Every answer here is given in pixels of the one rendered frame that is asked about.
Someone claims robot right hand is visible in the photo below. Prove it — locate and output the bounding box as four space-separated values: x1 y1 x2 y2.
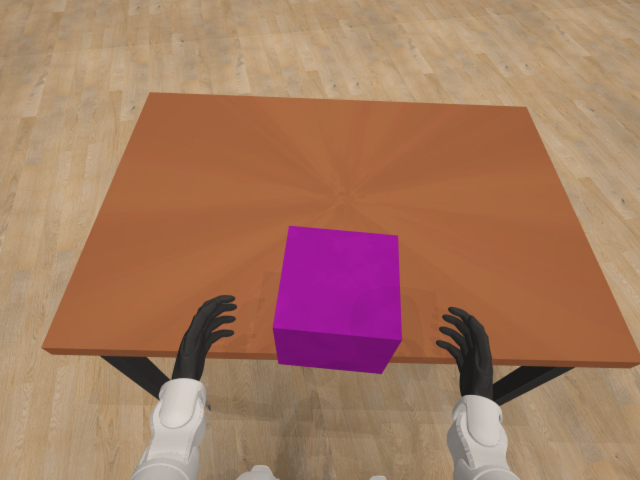
436 307 493 401

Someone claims robot left hand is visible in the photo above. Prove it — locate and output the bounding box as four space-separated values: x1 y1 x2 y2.
171 295 237 381

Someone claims robot left forearm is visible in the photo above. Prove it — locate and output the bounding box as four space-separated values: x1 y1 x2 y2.
130 378 206 480

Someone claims robot right forearm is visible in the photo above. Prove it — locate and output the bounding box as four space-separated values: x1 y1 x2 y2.
447 395 520 480

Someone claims carton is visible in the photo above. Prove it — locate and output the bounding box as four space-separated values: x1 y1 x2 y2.
273 226 402 374

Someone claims table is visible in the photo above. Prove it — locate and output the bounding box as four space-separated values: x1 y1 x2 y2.
41 92 640 406

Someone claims robot left shin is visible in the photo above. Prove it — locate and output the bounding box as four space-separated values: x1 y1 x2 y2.
251 465 273 475

